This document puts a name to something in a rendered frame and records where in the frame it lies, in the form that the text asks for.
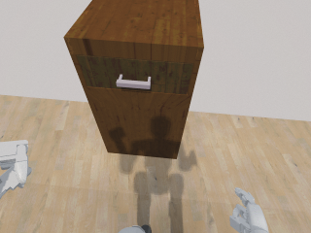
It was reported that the robot left hand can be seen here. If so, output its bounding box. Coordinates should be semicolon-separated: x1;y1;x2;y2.
0;140;32;199

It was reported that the robot right hand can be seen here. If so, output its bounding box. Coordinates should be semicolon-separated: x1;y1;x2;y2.
229;187;269;233

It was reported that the handle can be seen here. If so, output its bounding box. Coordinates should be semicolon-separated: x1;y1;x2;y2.
116;74;151;89

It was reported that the drawer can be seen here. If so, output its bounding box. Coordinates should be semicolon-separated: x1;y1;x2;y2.
77;54;193;95

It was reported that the cabinet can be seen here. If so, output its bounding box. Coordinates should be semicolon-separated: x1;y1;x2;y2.
63;0;204;159

